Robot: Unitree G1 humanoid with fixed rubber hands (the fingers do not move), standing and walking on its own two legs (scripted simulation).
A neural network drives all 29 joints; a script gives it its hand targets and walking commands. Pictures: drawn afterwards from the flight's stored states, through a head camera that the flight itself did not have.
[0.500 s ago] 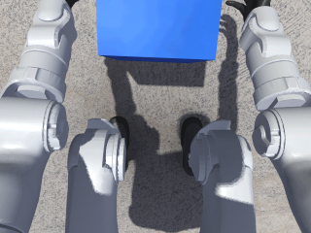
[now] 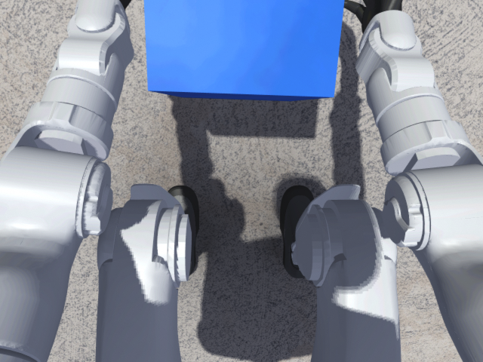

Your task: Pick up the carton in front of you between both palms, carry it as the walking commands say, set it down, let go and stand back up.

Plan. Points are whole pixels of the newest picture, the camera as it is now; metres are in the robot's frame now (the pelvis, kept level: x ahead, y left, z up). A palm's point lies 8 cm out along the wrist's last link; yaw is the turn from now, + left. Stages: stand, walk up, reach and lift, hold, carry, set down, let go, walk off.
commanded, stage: reach and lift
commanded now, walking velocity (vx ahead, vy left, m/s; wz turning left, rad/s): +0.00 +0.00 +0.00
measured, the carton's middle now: (240, 26) +0.53 +0.01 -0.25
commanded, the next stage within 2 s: none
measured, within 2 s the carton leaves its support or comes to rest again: leaves its support in 0.36 s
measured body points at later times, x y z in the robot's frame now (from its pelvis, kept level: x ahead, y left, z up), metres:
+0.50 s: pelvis +0.01 +0.00 +0.00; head +0.34 +0.01 +0.29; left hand +0.55 +0.16 -0.14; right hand +0.55 -0.15 -0.13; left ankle +0.11 +0.13 -0.34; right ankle +0.12 -0.13 -0.34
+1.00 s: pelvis +0.00 +0.00 +0.12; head +0.26 +0.01 +0.49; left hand +0.51 +0.16 +0.06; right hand +0.50 -0.14 +0.06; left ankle +0.11 +0.13 -0.34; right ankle +0.12 -0.13 -0.34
